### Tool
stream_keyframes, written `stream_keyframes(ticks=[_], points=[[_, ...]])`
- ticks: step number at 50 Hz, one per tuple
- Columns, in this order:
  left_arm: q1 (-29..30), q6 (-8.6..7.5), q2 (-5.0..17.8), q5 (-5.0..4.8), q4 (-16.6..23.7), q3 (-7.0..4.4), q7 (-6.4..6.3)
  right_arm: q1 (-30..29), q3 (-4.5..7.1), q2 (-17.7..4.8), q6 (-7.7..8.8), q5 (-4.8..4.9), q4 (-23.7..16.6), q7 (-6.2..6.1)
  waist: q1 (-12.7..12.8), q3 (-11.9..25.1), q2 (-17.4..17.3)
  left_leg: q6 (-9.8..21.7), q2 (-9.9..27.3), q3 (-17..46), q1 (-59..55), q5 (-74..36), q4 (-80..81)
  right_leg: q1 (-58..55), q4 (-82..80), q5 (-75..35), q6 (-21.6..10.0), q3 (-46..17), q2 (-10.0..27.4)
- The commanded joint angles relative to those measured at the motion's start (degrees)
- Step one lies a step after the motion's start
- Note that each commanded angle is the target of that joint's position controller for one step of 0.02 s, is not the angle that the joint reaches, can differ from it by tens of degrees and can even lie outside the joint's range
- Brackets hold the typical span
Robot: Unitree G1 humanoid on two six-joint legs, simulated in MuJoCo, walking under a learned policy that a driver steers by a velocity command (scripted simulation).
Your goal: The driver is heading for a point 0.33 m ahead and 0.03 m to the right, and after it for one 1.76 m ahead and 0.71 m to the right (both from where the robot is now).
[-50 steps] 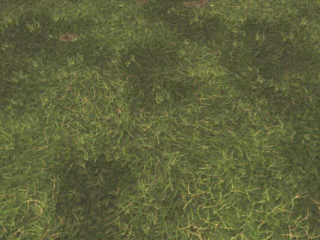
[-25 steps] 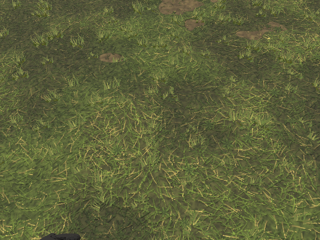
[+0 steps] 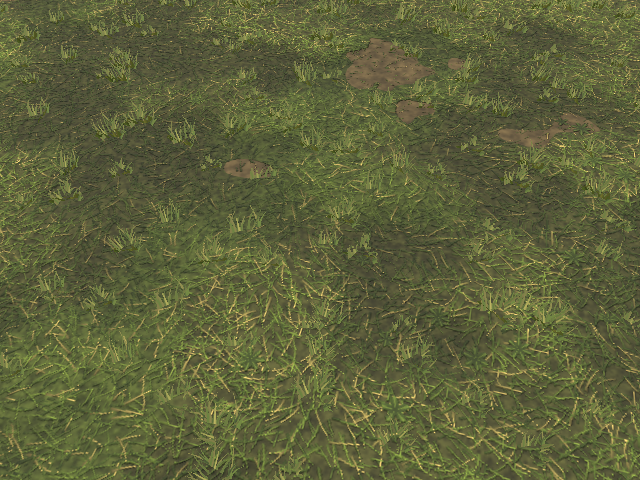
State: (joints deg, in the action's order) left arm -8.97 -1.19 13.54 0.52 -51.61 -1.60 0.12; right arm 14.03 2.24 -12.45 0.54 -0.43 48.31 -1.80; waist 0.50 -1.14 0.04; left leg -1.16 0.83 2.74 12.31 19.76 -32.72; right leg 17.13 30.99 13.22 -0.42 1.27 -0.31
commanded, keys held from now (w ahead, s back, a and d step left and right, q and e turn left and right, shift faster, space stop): no key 0.38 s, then w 0.36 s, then e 0.26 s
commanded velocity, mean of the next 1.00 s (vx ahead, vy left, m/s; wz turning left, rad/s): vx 0.15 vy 0.00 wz -0.06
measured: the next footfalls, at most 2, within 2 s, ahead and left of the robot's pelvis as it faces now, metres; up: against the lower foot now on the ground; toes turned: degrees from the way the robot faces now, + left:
left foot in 1.02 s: +0.37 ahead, +0.09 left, +0.00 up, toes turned -9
right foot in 1.44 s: +0.23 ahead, -0.12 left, +0.00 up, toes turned -25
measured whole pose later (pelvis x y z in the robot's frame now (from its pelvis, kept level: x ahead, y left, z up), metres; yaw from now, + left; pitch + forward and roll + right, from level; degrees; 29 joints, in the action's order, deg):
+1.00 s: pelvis +0.18 +0.00 +0.00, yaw -6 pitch +1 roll -1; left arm -24.1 -2.4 12.7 -1.3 -60.3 -2.1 -1.7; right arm -1.3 2.6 -14.0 4.7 0.9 46.4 -0.5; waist 5.0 -2.5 -0.9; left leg -0.3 -0.3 1.8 29.0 1.1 -30.1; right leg -0.1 21.0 22.1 -0.5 -4.6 -1.7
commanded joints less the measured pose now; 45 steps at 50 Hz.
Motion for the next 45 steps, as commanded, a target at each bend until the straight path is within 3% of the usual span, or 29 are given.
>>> stream_keyframes(ticks=[1,19,20,22,23,25,28,29,30,32,33,34,35,36,37,38,40,43,45], points=[[1.23,-0.31,5.47,-0.24,1.84,-1.19,-0.33,1.52,1.66,-6.99,0.51,0.15,-1.77,-0.22,-0.28,3.05,-0.44,2.15,2.2,2.08,1.77,-14.88,5.25,-5.25,-2.78,-12.2,-1.85,-2.76,2.74],[2.08,1.3,5.61,-0.56,-5.01,-1.5,-1.74,1.72,1.15,-5.72,0.27,0.17,5.68,-0.66,-0.06,1.0,-0.37,1.57,0.87,-0.02,1.1,-13.18,7.67,-7.07,-3.89,-11.03,-1.58,-2.81,2.66],[1.02,1.4,5.02,-0.57,-5.93,-1.38,-1.75,3.12,1.06,-5.25,0.19,0.23,6.75,-0.68,-0.21,2.09,-0.44,1.79,0.36,-0.59,0.62,-7.04,8.3,-7.4,-4.01,-4.55,-1.66,-2.04,1.89],[0.63,1.55,6.02,-1.26,-6.5,-1.84,-1.88,3.27,1.48,-6.51,0.05,0.83,7.14,-0.82,-0.17,-1.29,-1.24,3.96,-0.14,-0.12,4.11,11.68,8.7,-3.69,-3.13,16.7,-2.61,-1.11,0.18],[0.9,1.21,6.19,-1.39,-6.27,-1.9,-1.91,3.07,1.53,-6.76,0.3,1.04,6.81,-0.92,-0.26,-3.94,-1.25,5.07,0.58,1.14,6.05,18.34,9.36,-0.61,-3.4,23.1,-3.23,-1.92,0.42],[1.07,-0.45,5.51,-1.76,-5.84,-1.77,-1.64,4.69,1.54,-6.8,1.66,1.68,6.97,-0.88,-0.83,-7.31,-1.69,7.07,2.84,4.59,7.06,22.67,10.71,3.14,-2.56,25.32,-4.15,-3.36,1.24],[2.93,-3.32,3.53,-2.09,-4.71,-1.56,-0.48,8.9,2.32,-9.07,3.59,2.14,8.41,-0.23,-2.04,-7.44,-7.7,11.49,10.04,15.82,0.7,22.68,16.08,9.12,5.9,14.83,-3.42,0.16,-0.41],[2.9,-4.06,2.88,-2.33,-4.44,-1.47,-0.04,8.83,2.57,-9.92,3.91,2.18,8.55,0.01,-1.5,-7.66,-10.03,13.04,13.12,20.25,-0.53,20.81,18.01,9.85,8.22,10.98,-3.68,1.28,-0.78],[1.98,-4.6,3.01,-2.46,-4.57,-1.52,0.29,7.68,2.51,-9.79,4.11,2.2,8.17,0.21,-0.49,-7.97,-10.1,13.38,14.18,21.32,0.03,16.65,17.74,8.46,7.25,9.84,-4.53,0.95,-0.36],[-6.54,-5.19,4.05,-2.61,-7.54,-2.07,0.72,1.98,2.16,-8.85,4.31,2.33,6.07,0.54,4.22,-6.22,-7.8,10.23,10.17,13.85,5.27,4.28,11.37,-3.32,0.41,8.01,-6.07,-0.52,-0.1],[-13.28,-5.49,7.45,-2.57,-9.77,-3.22,0.76,-2.16,1.64,-7.24,4.84,2.36,3.81,0.59,6.79,-4.88,-0.44,6.3,3.53,4.6,12.45,-6.58,-0.56,-12.75,-5.53,6.8,-8.58,-9.22,3.45],[-22.57,-5.43,14.07,-2.47,-12.27,-5.24,1.05,-3.51,1.26,-5.0,5.98,1.75,1.77,0.49,9.22,-0.82,14.77,1.7,-3.63,-4.06,24.9,-7.62,-21.66,-27.15,-13.08,1.44,-14.42,-29.13,13.47],[-23.98,-5.62,10.9,-1.2,-12.27,-3.82,1.45,-3.46,1.39,-5.63,6.78,1.97,1.35,0.64,8.26,1.04,14.96,1.87,-3.99,0.58,33.9,11.1,-34.05,-31.41,-17.11,-5.13,-17.46,-41.02,20.86],[-19.92,-5.86,7.89,-0.77,-11.23,-2.72,1.46,-2.79,1.56,-6.0,7.05,3.06,1.55,1.19,5.31,-1.21,8.64,3.69,-0.38,3.28,37.74,10.13,-40.59,-29.88,-15.76,-6.19,-16.58,-37.41,21.6],[-16.96,-5.88,6.43,-0.71,-9.85,-2.11,1.51,-2.69,1.36,-5.32,7.02,3.4,1.93,1.67,3.85,-1.93,5.2,5.04,1.97,2.67,39.16,5.76,-42.03,-28.1,-15.89,-6.94,-15.29,-31.57,20.06],[-14.69,-5.59,5.56,-0.87,-8.97,-1.38,1.55,-4.14,1.67,-5.69,7.04,2.89,1.61,1.76,2.9,-4.24,2.8,5.12,3.63,0.9,39.56,2.37,-39.88,-25.1,-16.49,-15.02,-14.1,-26.11,18.31],[-13.33,-4.32,4.03,-0.72,-8.23,-0.4,0.9,-4.76,2.22,-5.64,6.67,1.63,0.94,1.83,1.27,-4.05,3.41,3.66,4.58,-1.49,32.77,-1.88,-31.78,-19.39,-17.38,-28.53,-11.27,-17.31,14.12],[-11.95,-2.6,6.93,-0.31,-6.77,-0.66,-1.26,-10.14,0.83,-1.73,5.86,1.31,-1.48,1.9,0.95,-4.04,4.52,0.32,0.51,-5.26,21.6,-9.42,-12.44,-10.34,-17.1,-37.0,-9.48,-8.85,8.59],[-13.09,-1.98,10.6,-0.55,-6.26,-1.79,-1.97,-13.17,0.9,-3.08,5.18,1.5,-2.99,1.71,1.36,-1.85,7.04,-0.67,-2.72,-6.0,13.61,-15.23,-4.49,-6.88,-15.95,-36.42,-8.67,-8.56,7.79]])
Keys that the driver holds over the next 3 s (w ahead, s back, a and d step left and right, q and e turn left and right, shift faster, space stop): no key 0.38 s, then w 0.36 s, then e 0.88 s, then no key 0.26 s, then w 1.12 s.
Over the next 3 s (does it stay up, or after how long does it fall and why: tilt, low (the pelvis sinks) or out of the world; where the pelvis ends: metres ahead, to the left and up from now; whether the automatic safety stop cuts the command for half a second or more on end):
stays up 0.64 -0.26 0.01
